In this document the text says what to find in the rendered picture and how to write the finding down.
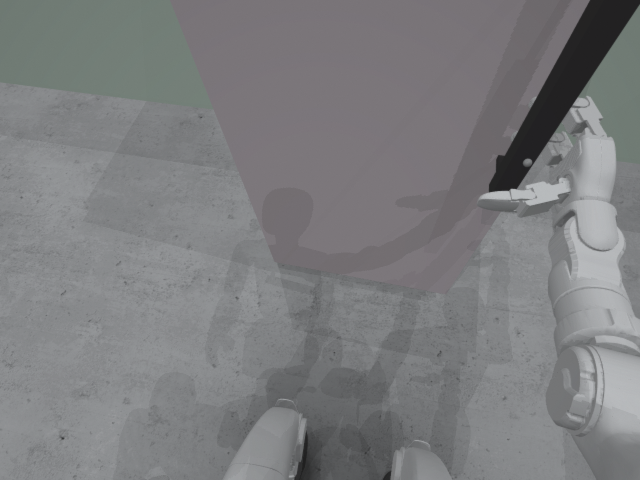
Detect handle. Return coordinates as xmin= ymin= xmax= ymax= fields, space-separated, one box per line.
xmin=489 ymin=0 xmax=640 ymax=192

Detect robot right thigh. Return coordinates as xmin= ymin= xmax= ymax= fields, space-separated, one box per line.
xmin=390 ymin=447 xmax=452 ymax=480

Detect fridge door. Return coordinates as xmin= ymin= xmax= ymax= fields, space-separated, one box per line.
xmin=170 ymin=0 xmax=590 ymax=294

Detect robot left shin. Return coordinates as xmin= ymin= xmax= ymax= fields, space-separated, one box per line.
xmin=275 ymin=399 xmax=299 ymax=480

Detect right robot forearm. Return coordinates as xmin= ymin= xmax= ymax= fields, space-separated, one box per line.
xmin=548 ymin=199 xmax=640 ymax=357

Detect right robot upper arm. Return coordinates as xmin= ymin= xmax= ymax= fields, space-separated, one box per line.
xmin=545 ymin=344 xmax=640 ymax=480

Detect right robot hand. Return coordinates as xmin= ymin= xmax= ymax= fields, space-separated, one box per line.
xmin=477 ymin=96 xmax=616 ymax=218

